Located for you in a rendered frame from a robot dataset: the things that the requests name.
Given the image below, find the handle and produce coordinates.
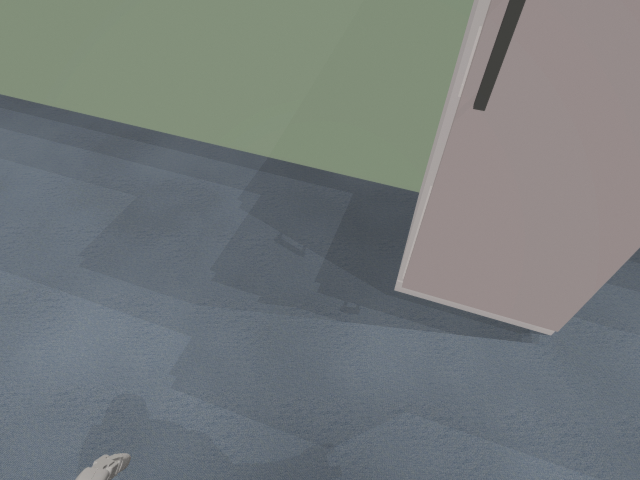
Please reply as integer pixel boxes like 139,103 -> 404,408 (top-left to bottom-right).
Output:
473,0 -> 526,111

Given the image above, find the fridge door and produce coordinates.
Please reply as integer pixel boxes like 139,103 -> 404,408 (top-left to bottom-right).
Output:
402,0 -> 640,332

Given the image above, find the robot left hand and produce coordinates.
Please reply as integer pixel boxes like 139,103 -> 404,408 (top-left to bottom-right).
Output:
75,453 -> 131,480

